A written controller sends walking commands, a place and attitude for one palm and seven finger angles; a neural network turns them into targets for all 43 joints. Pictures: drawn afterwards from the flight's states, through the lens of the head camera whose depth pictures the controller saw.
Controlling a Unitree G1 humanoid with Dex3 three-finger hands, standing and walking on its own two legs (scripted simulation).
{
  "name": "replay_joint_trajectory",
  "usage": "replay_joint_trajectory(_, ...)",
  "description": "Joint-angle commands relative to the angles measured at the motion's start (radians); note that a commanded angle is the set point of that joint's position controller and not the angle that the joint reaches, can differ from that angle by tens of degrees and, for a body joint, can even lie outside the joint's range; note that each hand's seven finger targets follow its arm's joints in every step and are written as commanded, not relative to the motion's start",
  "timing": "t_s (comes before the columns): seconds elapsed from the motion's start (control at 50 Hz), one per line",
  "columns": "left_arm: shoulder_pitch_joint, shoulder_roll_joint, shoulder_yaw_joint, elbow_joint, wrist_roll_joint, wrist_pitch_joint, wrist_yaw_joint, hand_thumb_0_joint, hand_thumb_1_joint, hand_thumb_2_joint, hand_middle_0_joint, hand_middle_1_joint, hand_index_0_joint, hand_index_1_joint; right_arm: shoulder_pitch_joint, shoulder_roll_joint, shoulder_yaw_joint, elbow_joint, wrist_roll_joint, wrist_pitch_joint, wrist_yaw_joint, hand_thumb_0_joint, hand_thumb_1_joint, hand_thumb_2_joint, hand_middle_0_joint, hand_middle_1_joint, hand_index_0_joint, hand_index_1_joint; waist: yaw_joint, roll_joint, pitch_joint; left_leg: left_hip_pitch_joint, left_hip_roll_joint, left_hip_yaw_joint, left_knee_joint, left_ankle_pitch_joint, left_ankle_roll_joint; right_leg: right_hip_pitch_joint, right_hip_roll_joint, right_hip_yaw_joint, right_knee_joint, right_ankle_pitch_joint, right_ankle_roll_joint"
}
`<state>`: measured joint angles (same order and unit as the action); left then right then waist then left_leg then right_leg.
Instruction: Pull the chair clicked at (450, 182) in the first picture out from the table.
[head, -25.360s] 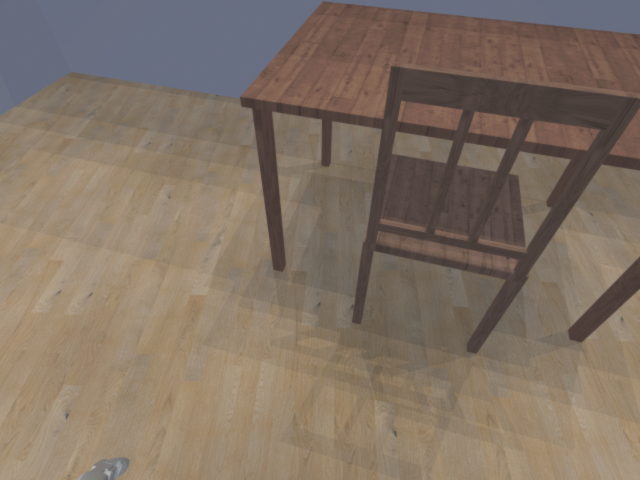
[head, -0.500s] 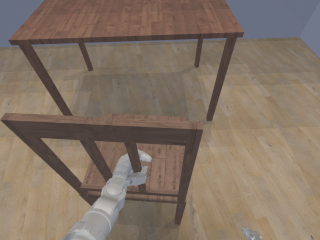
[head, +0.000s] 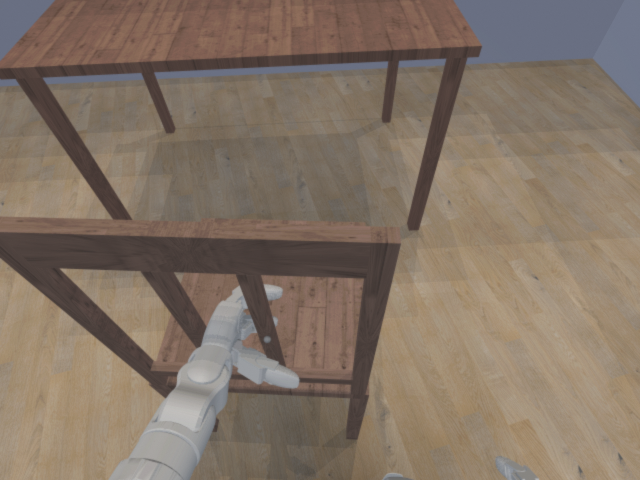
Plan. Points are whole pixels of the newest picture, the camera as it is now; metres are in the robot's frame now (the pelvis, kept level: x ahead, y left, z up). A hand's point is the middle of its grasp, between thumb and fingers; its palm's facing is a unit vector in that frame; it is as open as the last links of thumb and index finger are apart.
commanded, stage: open the thumb and straighten the fingers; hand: left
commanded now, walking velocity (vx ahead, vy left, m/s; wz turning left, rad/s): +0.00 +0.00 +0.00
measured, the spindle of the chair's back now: (195, 329) +0.34 +0.18 -0.06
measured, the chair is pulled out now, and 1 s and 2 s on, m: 0.58 0.58 0.58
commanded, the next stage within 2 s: draw the fingers out of the gap in 0.24 s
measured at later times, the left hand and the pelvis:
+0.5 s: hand (250, 353) +0.30 +0.10 -0.05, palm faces -0.15 -0.98 -0.13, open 17.5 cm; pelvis +0.01 +0.00 -0.01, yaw +1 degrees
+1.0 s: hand (237, 422) +0.21 +0.11 -0.04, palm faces -0.14 -0.98 -0.11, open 17.5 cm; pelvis +0.02 +0.01 -0.02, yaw +2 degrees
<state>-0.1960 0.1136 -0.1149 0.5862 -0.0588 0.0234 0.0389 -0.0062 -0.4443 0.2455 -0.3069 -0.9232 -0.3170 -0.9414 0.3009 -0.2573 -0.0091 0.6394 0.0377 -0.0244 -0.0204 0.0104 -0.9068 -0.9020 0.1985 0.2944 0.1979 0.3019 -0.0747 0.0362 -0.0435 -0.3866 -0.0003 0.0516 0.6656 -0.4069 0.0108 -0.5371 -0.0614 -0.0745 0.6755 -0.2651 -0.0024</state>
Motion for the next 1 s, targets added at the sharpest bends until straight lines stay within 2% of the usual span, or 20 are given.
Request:
replay_joint_trajectory(0.0, -0.245, 0.171, 0.133, -0.197, 0.014, -0.058, 0.007, 0.000, -0.550, 0.200, -0.100, -0.290, -0.100, -0.290, -0.002, -0.140, -0.044, -0.126, 0.000, -0.047, -0.020, 0.000, -0.900, -0.900, 0.200, 0.300, 0.200, 0.300, 0.011, -0.129, -0.254, -0.082, 0.014, -0.038, -0.092, 0.193, 0.010, 0.255, 0.008, 0.027, -0.038, 0.171, -0.008)
replay_joint_trajectory(0.02, -0.226, 0.182, 0.135, -0.190, 0.021, -0.054, 0.005, 0.000, -0.550, 0.200, -0.075, -0.218, -0.075, -0.218, -0.008, -0.142, -0.038, -0.129, -0.004, -0.040, -0.021, 0.000, -0.900, -0.900, 0.200, 0.300, 0.200, 0.300, 0.023, -0.089, -0.229, -0.102, 0.008, -0.037, -0.094, 0.186, 0.010, 0.259, 0.006, 0.029, -0.037, 0.165, -0.013)
replay_joint_trajectory(0.04, -0.255, 0.156, 0.109, -0.218, 0.027, -0.053, 0.007, 0.000, -0.550, 0.200, -0.050, -0.145, -0.050, -0.145, -0.005, -0.131, -0.035, -0.136, -0.001, -0.038, -0.020, 0.000, -0.900, -0.900, 0.200, 0.300, 0.200, 0.300, 0.007, -0.088, -0.244, -0.092, 0.008, -0.035, -0.091, 0.185, 0.010, 0.252, 0.005, 0.031, -0.032, 0.165, -0.009)
replay_joint_trajectory(0.08, -0.251, 0.121, 0.085, -0.220, 0.029, -0.048, 0.002, 0.000, -0.550, 0.200, 0.000, 0.000, 0.000, 0.000, -0.012, -0.126, -0.034, -0.143, -0.001, -0.041, -0.018, 0.000, -0.900, -0.900, 0.200, 0.300, 0.200, 0.300, 0.004, -0.077, -0.236, -0.095, 0.009, -0.032, -0.078, 0.184, 0.010, 0.235, 0.005, 0.031, -0.030, 0.162, -0.007)
replay_joint_trajectory(0.12, -0.246, 0.113, 0.075, -0.256, 0.019, -0.047, -0.006, 0.000, -0.550, 0.200, 0.000, 0.000, 0.000, 0.000, -0.013, -0.128, -0.036, -0.151, -0.002, -0.043, -0.020, 0.000, -0.900, -0.900, 0.200, 0.300, 0.200, 0.300, 0.004, -0.082, -0.266, -0.086, 0.011, -0.041, -0.074, 0.207, 0.009, 0.257, 0.006, 0.027, -0.022, 0.184, -0.012)
replay_joint_trajectory(0.18, -0.178, 0.041, 0.016, -0.293, -0.004, -0.032, -0.028, 0.000, -0.550, 0.200, 0.000, 0.000, 0.000, 0.000, -0.015, -0.123, -0.039, -0.162, 0.003, -0.054, -0.018, 0.000, -0.900, -0.900, 0.200, 0.300, 0.200, 0.300, -0.002, -0.066, -0.300, -0.049, 0.016, -0.039, -0.050, 0.273, 0.006, 0.246, 0.006, 0.019, -0.013, 0.251, -0.010)
replay_joint_trajectory(0.22, -0.198, 0.053, 0.013, -0.305, -0.008, -0.020, -0.036, 0.000, -0.550, 0.200, 0.000, 0.000, 0.000, 0.000, -0.011, -0.128, -0.040, -0.159, 0.004, -0.054, -0.021, 0.000, -0.900, -0.900, 0.200, 0.300, 0.200, 0.300, -0.014, -0.077, -0.286, -0.058, 0.016, -0.048, -0.046, 0.272, 0.006, 0.245, 0.005, 0.013, -0.011, 0.255, -0.011)
replay_joint_trajectory(0.3, -0.145, 0.080, 0.032, -0.333, 0.007, -0.004, -0.032, 0.000, -0.550, 0.200, 0.000, 0.000, 0.000, 0.000, -0.012, -0.133, -0.041, -0.168, 0.002, -0.053, -0.023, 0.000, -0.900, -0.900, 0.200, 0.300, 0.200, 0.300, -0.007, -0.113, -0.282, -0.080, 0.014, -0.047, -0.036, 0.275, 0.007, 0.242, 0.003, 0.013, 0.000, 0.270, -0.007)
replay_joint_trajectory(0.32, -0.148, 0.193, 0.129, -0.281, 0.017, -0.002, -0.026, 0.000, -0.550, 0.200, 0.000, 0.000, 0.000, 0.000, -0.011, -0.146, -0.039, -0.154, -0.001, -0.043, -0.029, 0.000, -0.900, -0.900, 0.200, 0.300, 0.200, 0.300, 0.001, -0.108, -0.242, -0.113, 0.011, -0.047, -0.030, 0.263, 0.006, 0.236, 0.002, 0.014, 0.007, 0.261, -0.012)
replay_joint_trajectory(0.34, -0.083, 0.166, 0.116, -0.310, 0.020, -0.004, -0.028, 0.000, -0.550, 0.200, 0.000, 0.000, 0.000, 0.000, -0.013, -0.138, -0.039, -0.172, -0.003, -0.040, -0.026, 0.000, -0.900, -0.900, 0.200, 0.300, 0.200, 0.300, 0.018, -0.107, -0.267, -0.112, 0.008, -0.040, -0.033, 0.270, 0.007, 0.255, 0.001, 0.018, 0.014, 0.274, -0.010)
replay_joint_trajectory(0.42, 0.028, 0.113, 0.060, -0.423, 0.023, -0.003, -0.038, 0.000, -0.550, 0.200, 0.000, 0.000, 0.000, 0.000, -0.046, -0.127, -0.038, -0.212, -0.001, -0.038, -0.015, 0.000, -0.900, -0.900, 0.200, 0.300, 0.200, 0.300, 0.034, -0.021, -0.290, -0.091, 0.010, -0.037, -0.017, 0.321, 0.001, 0.259, -0.007, 0.016, 0.030, 0.301, -0.022)
replay_joint_trajectory(0.46, 0.078, 0.117, 0.054, -0.480, 0.017, 0.000, -0.039, 0.000, -0.550, 0.200, 0.000, 0.000, 0.000, 0.000, -0.057, -0.125, -0.039, -0.227, 0.003, -0.043, -0.016, 0.000, -0.900, -0.900, 0.200, 0.300, 0.200, 0.300, 0.031, -0.020, -0.297, -0.080, 0.014, -0.038, -0.007, 0.323, 0.002, 0.250, -0.007, 0.016, 0.031, 0.302, -0.018)
replay_joint_trajectory(0.52, 0.087, 0.090, 0.005, -0.547, 0.012, 0.011, -0.042, 0.000, -0.550, 0.200, 0.000, 0.000, 0.000, 0.000, -0.063, -0.126, -0.037, -0.237, 0.005, -0.050, -0.025, 0.000, -0.900, -0.900, 0.200, 0.300, 0.200, 0.300, 0.004, -0.064, -0.275, -0.087, 0.014, -0.048, 0.005, 0.306, 0.006, 0.228, -0.004, 0.008, 0.029, 0.287, -0.014)
replay_joint_trajectory(0.58, 0.199, 0.108, 0.017, -0.602, 0.015, 0.018, -0.038, 0.000, -0.550, 0.200, 0.000, 0.000, 0.000, 0.000, -0.065, -0.126, -0.036, -0.247, 0.005, -0.061, -0.028, 0.000, -0.900, -0.900, 0.200, 0.300, 0.200, 0.300, 0.017, -0.059, -0.282, -0.078, 0.016, -0.053, 0.016, 0.319, 0.004, 0.213, -0.005, 0.004, 0.041, 0.285, -0.012)
replay_joint_trajectory(0.64, 0.245, 0.106, 0.000, -0.646, 0.026, 0.033, -0.031, 0.000, -0.550, 0.200, 0.000, 0.000, 0.000, 0.000, -0.072, -0.126, -0.033, -0.259, 0.004, -0.065, -0.033, 0.000, -0.900, -0.900, 0.200, 0.300, 0.200, 0.300, 0.012, -0.082, -0.266, -0.091, 0.014, -0.060, 0.028, 0.316, 0.005, 0.198, -0.004, 0.001, 0.052, 0.281, -0.012)
replay_joint_trajectory(0.74, 0.355, 0.110, -0.023, -0.761, 0.040, 0.046, -0.024, 0.000, -0.550, 0.200, 0.000, 0.000, 0.000, 0.000, -0.087, -0.119, -0.028, -0.290, 0.001, -0.075, -0.036, 0.000, -0.900, -0.900, 0.200, 0.300, 0.200, 0.300, 0.020, -0.048, -0.276, -0.085, 0.011, -0.067, 0.049, 0.333, 0.004, 0.182, -0.009, -0.002, 0.074, 0.276, -0.015)
replay_joint_trajectory(0.76, 0.407, 0.084, -0.046, -0.767, 0.039, 0.053, -0.025, 0.000, -0.550, 0.200, 0.000, 0.000, 0.000, 0.000, -0.094, -0.114, -0.026, -0.299, 0.001, -0.078, -0.035, 0.000, -0.900, -0.900, 0.200, 0.300, 0.200, 0.300, 0.019, -0.055, -0.258, -0.093, 0.010, -0.067, 0.053, 0.322, 0.004, 0.171, -0.010, -0.005, 0.073, 0.264, -0.013)
replay_joint_trajectory(0.82, 0.443, 0.116, -0.031, -0.806, 0.045, 0.065, -0.025, 0.000, -0.550, 0.200, 0.000, 0.000, 0.000, 0.000, -0.099, -0.118, -0.021, -0.309, 0.000, -0.076, -0.040, 0.000, -0.900, -0.900, 0.200, 0.300, 0.200, 0.300, 0.017, -0.059, -0.237, -0.119, 0.008, -0.072, 0.064, 0.301, 0.004, 0.161, -0.009, -0.004, 0.079, 0.245, -0.016)
replay_joint_trajectory(0.88, 0.485, 0.100, -0.054, -0.846, 0.050, 0.072, -0.028, 0.000, -0.550, 0.200, 0.000, 0.000, 0.000, 0.000, -0.103, -0.113, -0.017, -0.327, -0.001, -0.078, -0.044, 0.000, -0.900, -0.900, 0.200, 0.300, 0.200, 0.300, 0.016, -0.057, -0.215, -0.129, 0.005, -0.079, 0.072, 0.272, 0.004, 0.126, -0.008, -0.010, 0.087, 0.202, -0.013)
replay_joint_trajectory(0.98, 0.609, 0.086, -0.082, -0.948, 0.054, 0.073, -0.028, 0.000, -0.550, 0.200, 0.000, 0.000, 0.000, 0.000, -0.103, -0.104, -0.018, -0.357, 0.000, -0.085, -0.048, 0.000, -0.900, -0.900, 0.200, 0.300, 0.200, 0.300, 0.023, -0.054, -0.243, -0.126, 0.005, -0.088, 0.089, 0.296, 0.003, 0.118, -0.008, -0.014, 0.107, 0.200, -0.015)
